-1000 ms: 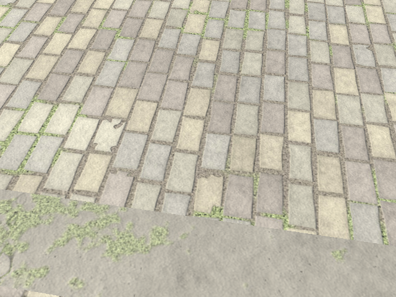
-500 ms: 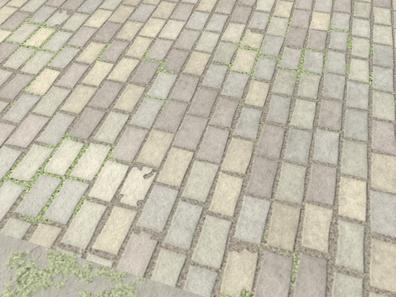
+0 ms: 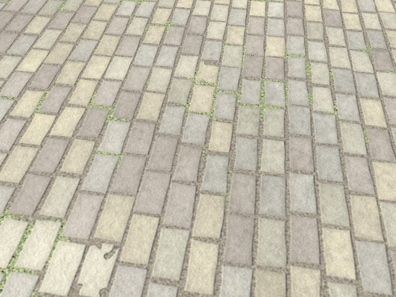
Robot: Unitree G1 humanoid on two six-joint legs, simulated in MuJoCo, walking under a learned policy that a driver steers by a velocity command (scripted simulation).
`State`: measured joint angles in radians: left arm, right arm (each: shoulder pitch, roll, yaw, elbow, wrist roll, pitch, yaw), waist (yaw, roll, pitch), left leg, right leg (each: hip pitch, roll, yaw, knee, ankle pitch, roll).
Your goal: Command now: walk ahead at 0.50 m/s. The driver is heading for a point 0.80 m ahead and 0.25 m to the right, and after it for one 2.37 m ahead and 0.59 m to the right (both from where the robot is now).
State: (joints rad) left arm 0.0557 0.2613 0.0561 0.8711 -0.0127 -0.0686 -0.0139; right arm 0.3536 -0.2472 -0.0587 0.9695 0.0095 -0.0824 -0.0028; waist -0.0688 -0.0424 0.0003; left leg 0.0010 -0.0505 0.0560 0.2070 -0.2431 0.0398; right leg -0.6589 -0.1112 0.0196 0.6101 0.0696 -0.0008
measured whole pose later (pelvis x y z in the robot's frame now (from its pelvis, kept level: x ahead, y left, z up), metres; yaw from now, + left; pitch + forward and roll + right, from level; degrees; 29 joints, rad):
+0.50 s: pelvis +0.29 -0.05 +0.00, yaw +0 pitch +2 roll -1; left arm 0.35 0.24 0.06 0.98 -0.01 -0.08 0.00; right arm 0.07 -0.27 -0.07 0.88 0.01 -0.07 0.00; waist 0.07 0.04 0.00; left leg -0.68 0.13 -0.03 0.68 0.05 0.00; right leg -0.03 0.06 -0.06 0.20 -0.21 -0.05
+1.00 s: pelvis +0.57 +0.01 +0.00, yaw -11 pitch +1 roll +2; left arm 0.16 0.28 0.09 0.88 -0.03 -0.03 0.00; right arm 0.30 -0.24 -0.07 0.98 -0.02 -0.10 -0.01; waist -0.05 -0.04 0.01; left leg -0.03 -0.03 0.21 0.24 -0.22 0.04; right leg -0.71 -0.13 0.06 0.90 -0.04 -0.02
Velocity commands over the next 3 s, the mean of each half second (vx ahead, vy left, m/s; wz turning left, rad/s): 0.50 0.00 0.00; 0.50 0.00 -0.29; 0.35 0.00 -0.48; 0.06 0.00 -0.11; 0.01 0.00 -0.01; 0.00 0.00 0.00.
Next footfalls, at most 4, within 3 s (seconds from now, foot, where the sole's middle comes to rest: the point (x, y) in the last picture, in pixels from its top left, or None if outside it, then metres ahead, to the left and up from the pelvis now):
0.12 right None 0.26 -0.14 -0.78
0.66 left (162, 276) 0.57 0.10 -0.78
1.22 right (237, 208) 0.82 -0.19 -0.78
1.68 left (198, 165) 1.04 -0.05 -0.78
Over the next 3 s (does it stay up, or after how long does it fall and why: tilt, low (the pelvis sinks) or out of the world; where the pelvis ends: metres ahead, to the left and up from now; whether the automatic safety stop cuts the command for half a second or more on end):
stays up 0.90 -0.10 -0.01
